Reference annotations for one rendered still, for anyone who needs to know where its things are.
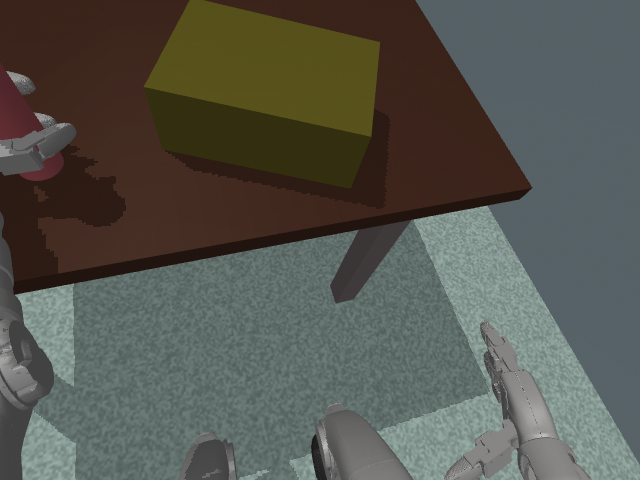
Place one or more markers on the right robot arm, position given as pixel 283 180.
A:
pixel 549 459

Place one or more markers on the left robot hand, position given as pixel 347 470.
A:
pixel 19 155

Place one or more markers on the right robot foot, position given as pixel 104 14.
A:
pixel 317 460

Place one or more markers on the table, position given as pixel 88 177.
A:
pixel 121 204

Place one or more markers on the left robot arm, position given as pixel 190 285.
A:
pixel 26 373

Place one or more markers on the right robot hand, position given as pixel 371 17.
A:
pixel 526 415

